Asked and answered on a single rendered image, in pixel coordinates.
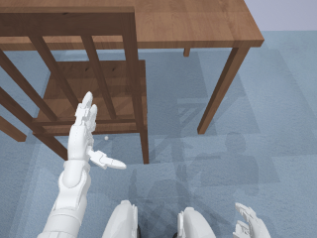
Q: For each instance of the left robot forearm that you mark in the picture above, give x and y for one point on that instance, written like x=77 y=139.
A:
x=68 y=210

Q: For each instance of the table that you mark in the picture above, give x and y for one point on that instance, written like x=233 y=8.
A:
x=160 y=24

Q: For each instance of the right robot hand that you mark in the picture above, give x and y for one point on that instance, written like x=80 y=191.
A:
x=256 y=227

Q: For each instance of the chair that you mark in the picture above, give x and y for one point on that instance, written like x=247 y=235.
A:
x=118 y=87

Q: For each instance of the robot thigh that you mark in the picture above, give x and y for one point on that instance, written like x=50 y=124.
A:
x=191 y=224
x=123 y=220

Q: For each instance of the robot left thigh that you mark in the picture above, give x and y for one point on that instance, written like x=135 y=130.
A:
x=123 y=220

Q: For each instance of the left robot hand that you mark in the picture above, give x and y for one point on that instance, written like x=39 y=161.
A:
x=80 y=136

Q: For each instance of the robot right thigh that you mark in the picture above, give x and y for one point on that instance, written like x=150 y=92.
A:
x=191 y=224

